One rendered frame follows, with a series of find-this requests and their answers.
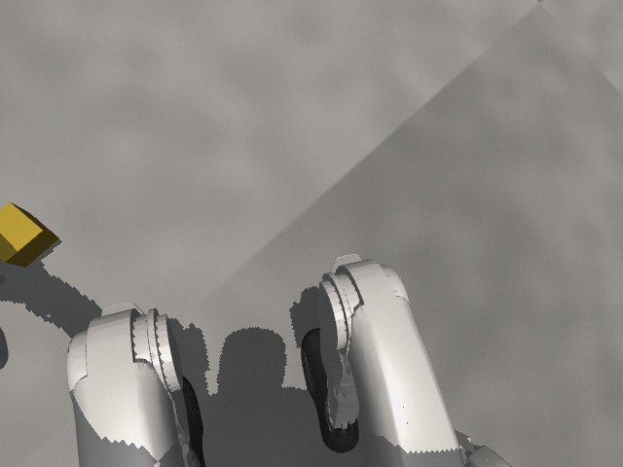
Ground left robot foot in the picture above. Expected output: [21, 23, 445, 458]
[182, 377, 205, 467]

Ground right robot hand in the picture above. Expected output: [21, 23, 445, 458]
[455, 430, 511, 467]

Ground cube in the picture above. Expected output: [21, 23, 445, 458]
[0, 202, 59, 268]

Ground right robot foot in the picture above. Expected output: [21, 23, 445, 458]
[301, 328, 359, 453]

